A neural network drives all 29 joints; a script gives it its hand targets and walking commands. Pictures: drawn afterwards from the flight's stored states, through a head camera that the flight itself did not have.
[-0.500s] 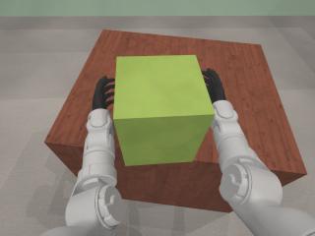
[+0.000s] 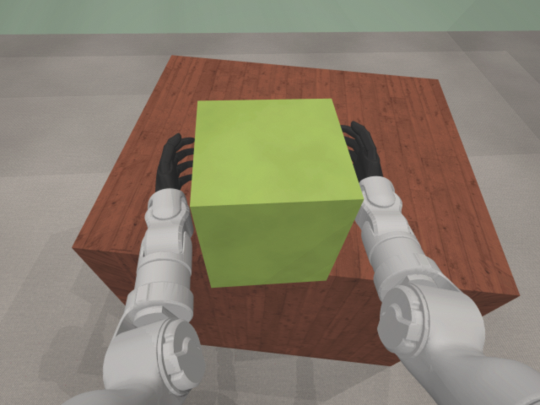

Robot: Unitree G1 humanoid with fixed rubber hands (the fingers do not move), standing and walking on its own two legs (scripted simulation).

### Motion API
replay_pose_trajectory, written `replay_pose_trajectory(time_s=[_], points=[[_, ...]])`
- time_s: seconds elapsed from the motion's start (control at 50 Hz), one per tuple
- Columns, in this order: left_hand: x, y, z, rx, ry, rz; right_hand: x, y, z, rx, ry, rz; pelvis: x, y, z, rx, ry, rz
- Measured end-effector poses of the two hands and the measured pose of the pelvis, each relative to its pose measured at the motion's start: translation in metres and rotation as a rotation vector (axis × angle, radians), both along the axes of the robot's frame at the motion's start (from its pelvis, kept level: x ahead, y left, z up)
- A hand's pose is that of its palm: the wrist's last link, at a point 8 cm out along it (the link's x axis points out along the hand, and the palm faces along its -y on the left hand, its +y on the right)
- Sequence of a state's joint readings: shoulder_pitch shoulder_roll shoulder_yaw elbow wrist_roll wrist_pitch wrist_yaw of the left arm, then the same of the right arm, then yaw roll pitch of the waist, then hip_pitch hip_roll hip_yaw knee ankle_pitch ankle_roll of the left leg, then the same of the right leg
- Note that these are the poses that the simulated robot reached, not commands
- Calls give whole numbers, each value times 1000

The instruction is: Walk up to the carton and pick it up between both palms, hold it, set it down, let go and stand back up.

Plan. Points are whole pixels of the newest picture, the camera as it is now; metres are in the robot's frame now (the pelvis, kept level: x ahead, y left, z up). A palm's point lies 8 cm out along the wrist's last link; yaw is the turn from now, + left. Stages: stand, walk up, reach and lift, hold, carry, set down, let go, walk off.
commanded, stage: reach and lift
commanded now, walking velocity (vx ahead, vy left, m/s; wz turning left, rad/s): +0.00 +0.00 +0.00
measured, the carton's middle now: (267, 198) +0.42 +0.05 +0.03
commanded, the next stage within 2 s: none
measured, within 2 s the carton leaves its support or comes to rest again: leaves its support in 0.22 s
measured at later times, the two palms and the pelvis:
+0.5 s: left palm (159, 174) +0.37 +0.20 +0.13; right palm (379, 168) +0.40 -0.10 +0.14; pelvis -0.03 +0.00 +0.00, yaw +0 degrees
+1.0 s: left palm (164, 160) +0.37 +0.18 +0.16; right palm (394, 166) +0.39 -0.12 +0.16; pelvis -0.02 +0.01 +0.00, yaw +1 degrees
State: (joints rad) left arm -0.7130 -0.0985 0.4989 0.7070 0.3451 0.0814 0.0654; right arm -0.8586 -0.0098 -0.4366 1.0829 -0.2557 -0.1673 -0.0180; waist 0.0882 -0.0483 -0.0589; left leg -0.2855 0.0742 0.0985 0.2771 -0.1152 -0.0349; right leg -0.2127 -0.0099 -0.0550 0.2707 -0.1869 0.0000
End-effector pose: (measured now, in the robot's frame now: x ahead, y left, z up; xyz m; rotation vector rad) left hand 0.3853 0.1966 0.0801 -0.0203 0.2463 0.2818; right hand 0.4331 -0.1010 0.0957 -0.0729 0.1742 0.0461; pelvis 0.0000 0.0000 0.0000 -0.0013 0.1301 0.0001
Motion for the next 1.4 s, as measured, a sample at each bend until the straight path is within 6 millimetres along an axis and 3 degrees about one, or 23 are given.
replay_pose_trajectory(time_s=[0.24,0.44,0.56,0.78,1.0,1.16,1.4], points=[[-13,-2,7,-13,12,5,-13,-2,8,-5,10,-4,-11,-2,0,-7,-13,1],[-18,-1,45,-3,-28,-20,-27,-3,40,10,-26,-30,-22,1,1,-3,-71,6],[-21,2,57,-6,-13,-35,-35,0,49,15,-9,-46,-27,6,1,-1,-109,5],[-19,-1,73,11,-30,-62,-40,-4,66,17,-28,-70,-27,9,1,-5,-133,8],[-17,-12,78,43,-14,-76,-43,-15,64,30,-16,-85,-23,8,1,-7,-150,17],[-23,-8,101,47,-58,-76,-48,-11,86,37,-61,-87,-24,6,0,-8,-179,33],[-28,0,115,39,-65,-101,-59,-4,107,44,-73,-109,-27,11,0,-6,-203,43]])
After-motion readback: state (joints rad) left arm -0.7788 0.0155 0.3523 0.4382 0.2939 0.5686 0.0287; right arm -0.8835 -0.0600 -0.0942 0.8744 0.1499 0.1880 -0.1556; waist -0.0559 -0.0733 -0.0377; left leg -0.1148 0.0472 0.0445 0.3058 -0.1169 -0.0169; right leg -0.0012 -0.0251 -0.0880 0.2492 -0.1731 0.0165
